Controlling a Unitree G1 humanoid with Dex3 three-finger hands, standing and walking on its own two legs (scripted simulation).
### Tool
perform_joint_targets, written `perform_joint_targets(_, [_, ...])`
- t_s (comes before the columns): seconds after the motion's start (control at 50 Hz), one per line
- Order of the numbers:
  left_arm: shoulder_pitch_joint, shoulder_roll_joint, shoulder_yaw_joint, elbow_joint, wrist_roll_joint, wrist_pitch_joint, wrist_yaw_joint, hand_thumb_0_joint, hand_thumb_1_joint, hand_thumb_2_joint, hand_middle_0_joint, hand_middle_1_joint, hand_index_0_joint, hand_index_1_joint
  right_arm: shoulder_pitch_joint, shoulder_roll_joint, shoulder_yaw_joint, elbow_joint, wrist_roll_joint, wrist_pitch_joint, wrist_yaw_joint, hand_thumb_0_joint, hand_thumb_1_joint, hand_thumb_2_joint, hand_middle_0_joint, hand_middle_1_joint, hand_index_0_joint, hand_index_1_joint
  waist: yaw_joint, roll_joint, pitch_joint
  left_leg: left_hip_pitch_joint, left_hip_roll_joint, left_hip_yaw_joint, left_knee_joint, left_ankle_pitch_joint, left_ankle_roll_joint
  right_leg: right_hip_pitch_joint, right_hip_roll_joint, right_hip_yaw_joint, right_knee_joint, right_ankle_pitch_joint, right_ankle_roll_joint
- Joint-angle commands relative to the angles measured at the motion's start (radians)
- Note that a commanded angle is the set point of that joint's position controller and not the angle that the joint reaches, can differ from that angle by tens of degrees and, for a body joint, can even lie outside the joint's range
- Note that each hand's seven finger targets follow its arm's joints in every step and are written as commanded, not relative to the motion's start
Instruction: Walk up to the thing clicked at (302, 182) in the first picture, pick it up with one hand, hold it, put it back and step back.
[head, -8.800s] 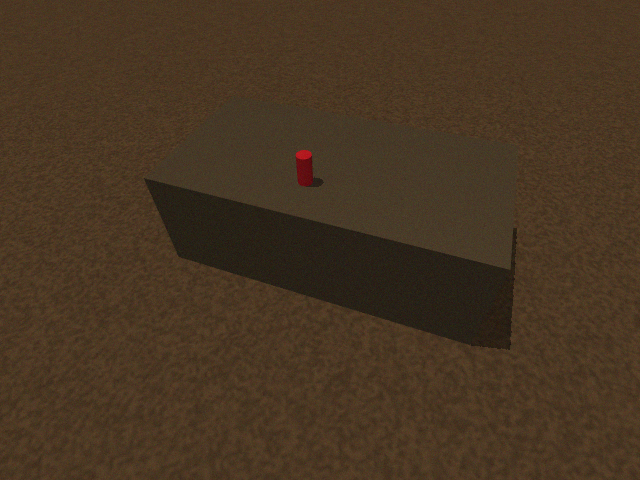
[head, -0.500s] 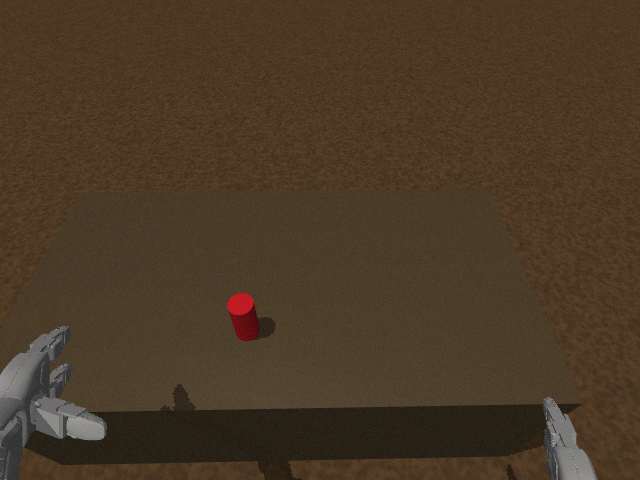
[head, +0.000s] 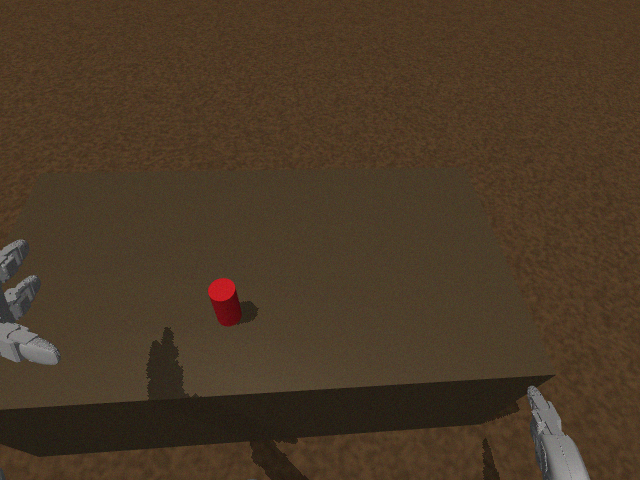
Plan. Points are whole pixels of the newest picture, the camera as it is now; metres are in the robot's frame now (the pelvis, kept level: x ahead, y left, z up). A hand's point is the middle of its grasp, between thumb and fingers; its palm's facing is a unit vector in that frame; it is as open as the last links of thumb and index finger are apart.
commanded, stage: go down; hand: left
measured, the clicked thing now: (225, 303) +0.51 +0.18 -0.25
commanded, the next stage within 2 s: approach in 0.50 s
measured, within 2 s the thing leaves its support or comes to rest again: neither
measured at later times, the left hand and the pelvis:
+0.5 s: hand (35, 270) +0.39 +0.35 +0.05, palm faces +0.11 -0.99 -0.07, open 17.5 cm; pelvis +0.00 +0.01 -0.01, yaw -1 degrees
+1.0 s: hand (103, 290) +0.42 +0.32 -0.04, palm faces +0.11 -0.99 +0.06, open 17.5 cm; pelvis -0.01 +0.00 -0.05, yaw -1 degrees
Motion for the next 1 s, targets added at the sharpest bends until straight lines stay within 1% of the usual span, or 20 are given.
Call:
perform_joint_targets(0.0, [-0.326,0.376,0.08,-0.132,-0.027,-0.091,-0.009,0.0,-0.568,0.059,-0.051,-0.041,-0.048,-0.046,-0.006,-0.146,-0.055,-0.141,-0.003,-0.052,-0.002,0.0,0.531,-0.055,0.05,0.05,0.05,0.05,0.006,0.143,-0.295,0.318,-0.032,-0.002,-0.105,0.285,0.031,-0.005,0.031,-0.025,-0.121,0.278,-0.04])
perform_joint_targets(0.1, [-0.389,0.41,0.088,-0.114,-0.03,-0.118,-0.017,0.0,-0.586,0.057,-0.052,-0.046,-0.051,-0.05,-0.04,-0.188,-0.083,-0.162,-0.004,-0.056,-0.001,0.0,0.532,-0.054,0.05,0.05,0.049,0.05,-0.012,0.168,-0.316,0.324,-0.022,-0.014,-0.115,0.229,0.025,-0.044,0.037,-0.032,-0.116,0.215,-0.047])
perform_joint_targets(0.14, [-0.401,0.406,0.087,-0.096,-0.034,-0.127,-0.019,0.0,-0.567,0.06,-0.048,-0.05,-0.049,-0.051,-0.04,-0.145,-0.041,-0.153,-0.004,-0.057,0.006,0.0,0.54,-0.052,0.05,0.05,0.05,0.05,-0.002,0.166,-0.293,0.289,-0.028,-0.004,-0.112,0.188,0.026,-0.035,0.035,-0.028,-0.12,0.197,-0.046])
perform_joint_targets(0.16, [-0.419,0.431,0.102,-0.104,-0.034,-0.135,-0.02,0.0,-0.584,0.059,-0.048,-0.055,-0.051,-0.055,-0.044,-0.167,-0.059,-0.174,-0.004,-0.057,0.003,0.0,0.54,-0.051,0.05,0.05,0.05,0.05,-0.01,0.16,-0.314,0.295,-0.024,-0.013,-0.116,0.178,0.024,-0.048,0.039,-0.032,-0.116,0.183,-0.049])
perform_joint_targets(0.2, [-0.418,0.429,0.097,-0.083,-0.033,-0.139,-0.021,0.0,-0.567,0.057,-0.049,-0.054,-0.053,-0.052,-0.036,-0.182,-0.072,-0.173,-0.006,-0.054,0.002,0.0,0.54,-0.051,0.05,0.05,0.05,0.05,-0.019,0.175,-0.323,0.311,-0.021,-0.015,-0.111,0.184,0.022,-0.064,0.041,-0.033,-0.113,0.184,-0.05])
perform_joint_targets(0.26, [-0.43,0.438,0.102,-0.1,-0.039,-0.143,-0.03,0.0,-0.552,0.071,-0.047,-0.057,-0.049,-0.057,-0.041,-0.165,-0.048,-0.189,-0.005,-0.054,0.005,0.0,0.549,-0.05,0.05,0.05,0.05,0.05,-0.009,0.185,-0.34,0.31,-0.02,-0.015,-0.103,0.209,0.022,-0.064,0.042,-0.032,-0.107,0.197,-0.051])
perform_joint_targets(0.3, [-0.435,0.454,0.113,-0.095,-0.04,-0.145,-0.033,0.0,-0.567,0.064,-0.051,-0.055,-0.053,-0.056,-0.003,-0.185,-0.071,-0.163,-0.009,-0.055,0.002,0.0,0.542,-0.051,0.05,0.05,0.05,0.05,-0.021,0.22,-0.382,0.359,-0.009,-0.025,-0.093,0.28,0.015,-0.076,0.047,-0.042,-0.093,0.226,-0.051])
perform_joint_targets(0.34, [-0.454,0.457,0.117,-0.101,-0.042,-0.147,-0.032,0.0,-0.55,0.076,-0.047,-0.053,-0.046,-0.056,-0.024,-0.148,-0.026,-0.198,-0.006,-0.059,0.01,0.0,0.544,-0.052,0.05,0.05,0.05,0.05,-0.009,0.214,-0.359,0.319,-0.014,-0.02,-0.091,0.257,0.018,-0.062,0.045,-0.037,-0.096,0.217,-0.051])
perform_joint_targets(0.4, [-0.433,0.462,0.122,-0.066,-0.042,-0.15,-0.03,0.0,-0.565,0.075,-0.05,-0.057,-0.049,-0.061,-0.029,-0.177,-0.059,-0.19,-0.007,-0.054,0.004,0.0,0.537,-0.054,0.049,0.05,0.049,0.05,-0.02,0.19,-0.355,0.298,-0.019,-0.009,-0.077,0.251,0.024,-0.067,0.044,-0.029,-0.099,0.231,-0.047])
perform_joint_targets(0.44, [-0.454,0.463,0.121,-0.093,-0.038,-0.152,-0.032,0.0,-0.555,0.08,-0.047,-0.057,-0.046,-0.061,-0.021,-0.157,-0.036,-0.2,-0.008,-0.056,0.008,0.0,0.54,-0.053,0.049,0.05,0.049,0.05,-0.014,0.211,-0.365,0.306,-0.018,-0.012,-0.079,0.256,0.022,-0.074,0.045,-0.031,-0.092,0.228,-0.051])
perform_joint_targets(0.48, [-0.454,0.481,0.136,-0.096,-0.043,-0.157,-0.032,0.0,-0.574,0.075,-0.048,-0.058,-0.046,-0.062,-0.033,-0.181,-0.058,-0.223,-0.006,-0.056,0.004,0.0,0.537,-0.054,0.049,0.05,0.049,0.05,-0.014,0.201,-0.365,0.3,-0.017,-0.014,-0.082,0.239,0.021,-0.069,0.045,-0.032,-0.093,0.216,-0.05])
perform_joint_targets(0.58, [-0.454,0.464,0.123,-0.087,-0.045,-0.156,-0.041,0.0,-0.592,0.114,-0.065,-0.084,-0.044,-0.108,0.009,-0.16,-0.042,-0.193,-0.004,-0.058,0.004,0.0,0.532,-0.053,0.049,0.05,0.049,0.05,-0.016,0.224,-0.375,0.304,-0.017,-0.015,-0.073,0.272,0.02,-0.075,0.046,-0.032,-0.085,0.234,-0.05])
perform_joint_targets(0.64, [-0.447,0.432,0.125,-0.042,-0.059,-0.168,-0.046,0.0,-0.557,0.007,-0.055,-0.044,-0.051,-0.047,-0.011,-0.173,-0.057,-0.191,-0.008,-0.058,0.008,0.0,0.558,-0.048,0.048,0.051,0.048,0.051,-0.027,0.205,-0.34,0.306,0.0,-0.036,-0.066,0.309,0.014,-0.123,0.055,-0.048,-0.068,0.222,-0.053])
perform_joint_targets(0.66, [-0.434,0.391,0.107,-0.009,-0.067,-0.178,-0.05,0.0,-0.568,0.012,-0.058,-0.044,-0.051,-0.05,0.006,-0.144,-0.034,-0.143,-0.01,-0.055,0.014,0.0,0.552,-0.049,0.048,0.051,0.048,0.051,-0.03,0.181,-0.328,0.273,-0.004,-0.031,-0.046,0.317,0.023,-0.135,0.052,-0.045,-0.061,0.234,-0.051])
perform_joint_targets(0.74, [-0.431,0.347,0.123,0.031,-0.096,-0.262,-0.064,0.0,-0.555,0.021,-0.053,-0.04,-0.046,-0.047,-0.029,-0.141,-0.028,-0.166,-0.021,-0.061,0.03,0.0,0.56,-0.047,0.048,0.051,0.049,0.051,-0.057,0.139,-0.339,0.201,-0.006,-0.028,0.027,0.342,0.034,-0.174,0.049,-0.042,-0.01,0.279,-0.045])
perform_joint_targets(0.78, [-0.445,0.308,0.126,0.038,-0.117,-0.318,-0.07,0.0,-0.536,0.033,-0.043,-0.048,-0.04,-0.052,-0.047,-0.155,-0.05,-0.182,-0.024,-0.069,0.037,0.0,0.567,-0.045,0.048,0.051,0.049,0.051,-0.075,0.136,-0.341,0.188,0.002,-0.041,0.055,0.349,0.029,-0.232,0.053,-0.048,0.027,0.266,-0.048])
perform_joint_targets(0.82, [-0.442,0.304,0.146,0.055,-0.135,-0.37,-0.068,0.0,-0.549,0.029,-0.041,-0.042,-0.037,-0.047,-0.046,-0.188,-0.076,-0.236,-0.033,-0.073,0.043,0.0,0.566,-0.046,0.048,0.051,0.049,0.051,-0.1,0.117,-0.382,0.173,0.002,-0.046,0.099,0.34,0.03,-0.273,0.054,-0.049,0.055,0.264,-0.046])
perform_joint_targets(0.86, [-0.435,0.3,0.164,0.062,-0.149,-0.422,-0.068,0.0,-0.523,0.038,-0.037,-0.045,-0.034,-0.049,0.009,-0.173,-0.066,-0.228,-0.039,-0.075,0.053,0.0,0.565,-0.046,0.048,0.051,0.049,0.051,-0.111,0.139,-0.406,0.144,-0.004,-0.047,0.148,0.364,0.03,-0.301,0.052,-0.045,0.092,0.29,-0.048])
perform_joint_targets(0.9, [-0.442,0.312,0.182,0.032,-0.153,-0.47,-0.063,0.0,-0.54,0.029,-0.045,-0.048,-0.041,-0.052,0.01,-0.202,-0.1,-0.298,-0.046,-0.082,0.057,0.0,0.558,-0.048,0.048,0.051,0.049,0.051,-0.127,0.163,-0.454,0.142,-0.003,-0.051,0.191,0.383,0.028,-0.343,0.054,-0.045,0.131,0.293,-0.05])
perform_joint_targets(0.98, [-0.484,0.351,0.221,-0.012,-0.145,-0.552,-0.046,0.0,-0.528,0.032,-0.053,-0.057,-0.047,-0.061,0.039,-0.205,-0.106,-0.351,-0.061,-0.089,0.068,0.0,0.545,-0.05,0.049,0.05,0.049,0.05,-0.144,0.252,-0.505,0.097,0.0,-0.068,0.268,0.355,0.016,-0.453,0.057,-0.05,0.222,0.246,-0.058])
